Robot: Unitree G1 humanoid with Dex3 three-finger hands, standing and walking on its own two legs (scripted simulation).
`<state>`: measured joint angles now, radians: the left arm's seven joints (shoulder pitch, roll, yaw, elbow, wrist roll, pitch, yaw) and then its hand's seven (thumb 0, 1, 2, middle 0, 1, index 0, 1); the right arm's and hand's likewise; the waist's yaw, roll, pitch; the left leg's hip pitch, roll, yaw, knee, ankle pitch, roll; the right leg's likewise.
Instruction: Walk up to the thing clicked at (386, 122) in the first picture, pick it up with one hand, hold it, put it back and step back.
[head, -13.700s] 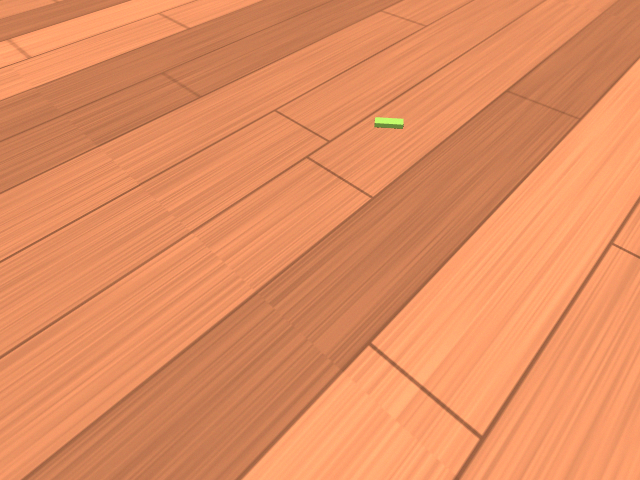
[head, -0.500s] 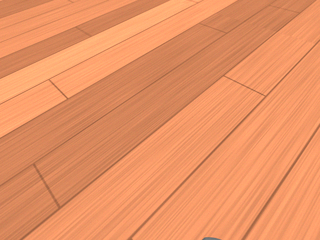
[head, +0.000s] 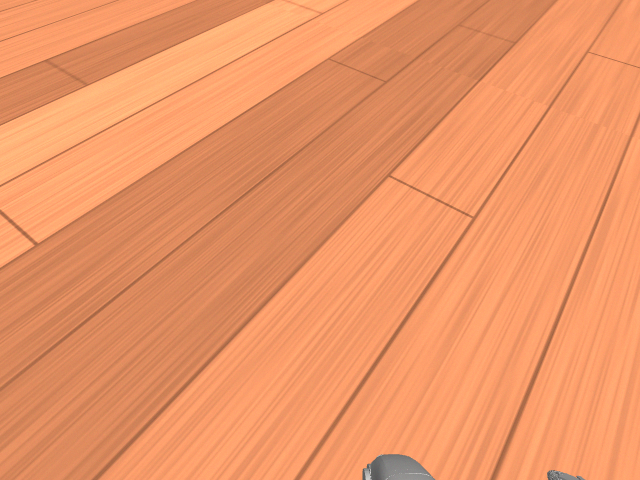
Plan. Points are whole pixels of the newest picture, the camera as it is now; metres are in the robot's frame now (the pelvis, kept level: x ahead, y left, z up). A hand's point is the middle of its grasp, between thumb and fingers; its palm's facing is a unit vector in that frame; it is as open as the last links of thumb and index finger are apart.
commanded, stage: walk up
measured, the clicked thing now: out of the picture -0.09 -0.42 -0.76
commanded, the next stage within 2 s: none
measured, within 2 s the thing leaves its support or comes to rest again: neither
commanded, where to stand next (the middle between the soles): +0.52 +0.01 m, yaw -1 degrees
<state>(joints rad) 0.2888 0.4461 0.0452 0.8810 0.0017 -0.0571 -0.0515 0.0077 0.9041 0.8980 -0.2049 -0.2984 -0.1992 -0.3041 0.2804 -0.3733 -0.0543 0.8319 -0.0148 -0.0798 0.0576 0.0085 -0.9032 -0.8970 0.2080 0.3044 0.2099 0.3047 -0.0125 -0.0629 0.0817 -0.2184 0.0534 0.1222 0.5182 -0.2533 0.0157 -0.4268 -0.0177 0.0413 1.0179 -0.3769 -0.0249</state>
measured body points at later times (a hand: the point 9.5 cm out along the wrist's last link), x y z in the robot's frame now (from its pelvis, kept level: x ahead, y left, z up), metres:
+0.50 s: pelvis +0.20 -0.01 +0.00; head +0.23 -0.04 +0.45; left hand +0.26 +0.30 -0.09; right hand +0.29 -0.34 -0.11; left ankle +0.31 +0.15 -0.69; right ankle +0.18 -0.14 -0.73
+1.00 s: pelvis +0.40 +0.05 +0.00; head +0.42 +0.00 +0.44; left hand +0.68 +0.29 -0.07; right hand +0.26 -0.26 -0.12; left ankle +0.41 +0.14 -0.73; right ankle +0.41 -0.10 -0.72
